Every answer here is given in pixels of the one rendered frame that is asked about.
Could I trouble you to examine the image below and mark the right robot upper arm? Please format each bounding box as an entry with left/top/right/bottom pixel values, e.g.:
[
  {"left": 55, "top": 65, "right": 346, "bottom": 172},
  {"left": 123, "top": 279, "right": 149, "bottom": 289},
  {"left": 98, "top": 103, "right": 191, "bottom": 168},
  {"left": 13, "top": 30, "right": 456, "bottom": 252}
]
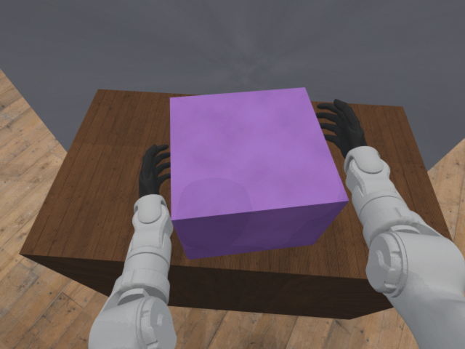
[{"left": 365, "top": 231, "right": 465, "bottom": 349}]

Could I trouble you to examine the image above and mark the robot right hand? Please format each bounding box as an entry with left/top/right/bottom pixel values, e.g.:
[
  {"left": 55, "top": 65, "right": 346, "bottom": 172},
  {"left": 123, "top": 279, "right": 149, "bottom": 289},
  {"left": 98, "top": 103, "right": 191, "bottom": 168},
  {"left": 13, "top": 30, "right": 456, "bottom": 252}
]
[{"left": 315, "top": 99, "right": 368, "bottom": 158}]

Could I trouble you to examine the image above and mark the pedestal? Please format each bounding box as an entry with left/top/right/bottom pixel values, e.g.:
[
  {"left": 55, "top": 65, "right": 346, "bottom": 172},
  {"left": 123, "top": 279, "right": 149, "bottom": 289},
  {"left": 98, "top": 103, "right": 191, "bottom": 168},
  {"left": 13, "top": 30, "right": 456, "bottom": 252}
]
[{"left": 19, "top": 89, "right": 453, "bottom": 320}]

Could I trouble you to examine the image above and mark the robot left hand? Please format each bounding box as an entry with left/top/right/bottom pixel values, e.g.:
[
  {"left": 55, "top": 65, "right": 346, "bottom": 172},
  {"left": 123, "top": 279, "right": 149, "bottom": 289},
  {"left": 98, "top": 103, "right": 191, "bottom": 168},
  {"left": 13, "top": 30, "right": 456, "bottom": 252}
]
[{"left": 139, "top": 144, "right": 171, "bottom": 198}]

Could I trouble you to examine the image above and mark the left robot upper arm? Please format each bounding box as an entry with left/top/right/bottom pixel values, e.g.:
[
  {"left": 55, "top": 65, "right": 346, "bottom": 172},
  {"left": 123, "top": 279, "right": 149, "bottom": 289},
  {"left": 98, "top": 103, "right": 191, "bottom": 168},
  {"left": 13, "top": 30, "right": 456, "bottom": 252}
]
[{"left": 89, "top": 296, "right": 177, "bottom": 349}]

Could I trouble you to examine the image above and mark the carton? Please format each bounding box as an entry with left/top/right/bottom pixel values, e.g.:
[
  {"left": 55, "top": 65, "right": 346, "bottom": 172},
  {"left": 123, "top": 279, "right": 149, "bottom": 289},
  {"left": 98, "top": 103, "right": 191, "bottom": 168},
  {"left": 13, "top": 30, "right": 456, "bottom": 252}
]
[{"left": 170, "top": 87, "right": 349, "bottom": 260}]

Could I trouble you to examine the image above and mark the right robot forearm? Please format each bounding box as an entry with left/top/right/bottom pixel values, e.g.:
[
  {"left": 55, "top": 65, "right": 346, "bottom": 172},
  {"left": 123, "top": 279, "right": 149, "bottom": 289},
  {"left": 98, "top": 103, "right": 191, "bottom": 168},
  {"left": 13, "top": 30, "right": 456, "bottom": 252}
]
[{"left": 344, "top": 146, "right": 465, "bottom": 291}]

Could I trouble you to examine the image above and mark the left robot forearm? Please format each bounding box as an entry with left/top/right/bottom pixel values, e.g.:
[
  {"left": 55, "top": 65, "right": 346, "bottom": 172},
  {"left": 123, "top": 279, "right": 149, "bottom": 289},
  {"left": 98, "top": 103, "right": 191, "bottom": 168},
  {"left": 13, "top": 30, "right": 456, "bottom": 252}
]
[{"left": 88, "top": 194, "right": 173, "bottom": 346}]

